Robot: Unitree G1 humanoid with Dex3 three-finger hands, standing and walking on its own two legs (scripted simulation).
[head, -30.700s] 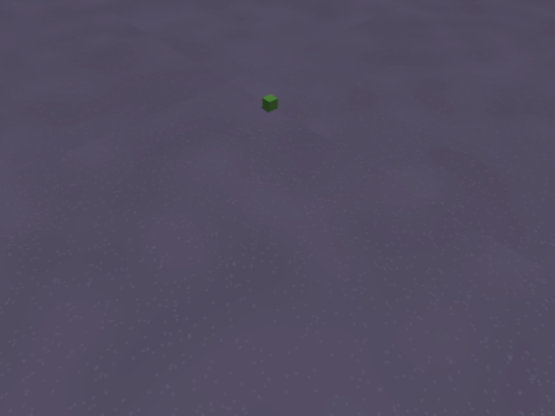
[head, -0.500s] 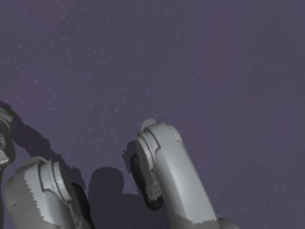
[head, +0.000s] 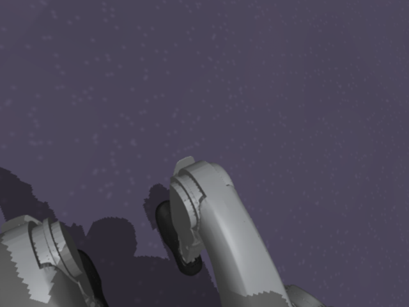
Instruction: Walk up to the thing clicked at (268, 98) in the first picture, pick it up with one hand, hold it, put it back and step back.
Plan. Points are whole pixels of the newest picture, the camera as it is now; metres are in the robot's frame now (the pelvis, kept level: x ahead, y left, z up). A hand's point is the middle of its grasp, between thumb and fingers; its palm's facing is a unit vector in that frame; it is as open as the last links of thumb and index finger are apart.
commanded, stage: rest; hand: left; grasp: from above
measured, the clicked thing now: out of the picture +0.44 +0.31 -0.28
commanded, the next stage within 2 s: open in 0.22 s
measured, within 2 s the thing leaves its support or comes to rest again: neither
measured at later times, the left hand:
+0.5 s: hand out of the picture +0.44 +0.29 -0.24, palm faces -0.28 -0.37 -0.88, open 8.3 cm
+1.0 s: hand out of the picture +0.45 +0.30 -0.24, palm faces -0.27 -0.36 -0.89, open 12.5 cm
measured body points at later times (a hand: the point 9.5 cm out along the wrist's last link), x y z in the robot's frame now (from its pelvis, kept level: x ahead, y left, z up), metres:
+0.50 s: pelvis -0.01 +0.00 +0.00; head +0.27 +0.10 +0.33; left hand +0.46 +0.31 -0.19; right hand -0.01 -0.24 -0.05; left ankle +0.06 +0.12 -0.28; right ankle +0.11 -0.11 -0.28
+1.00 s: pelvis -0.01 +0.00 +0.01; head +0.28 +0.11 +0.33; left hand +0.46 +0.32 -0.19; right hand -0.01 -0.24 -0.04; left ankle +0.06 +0.12 -0.28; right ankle +0.11 -0.11 -0.28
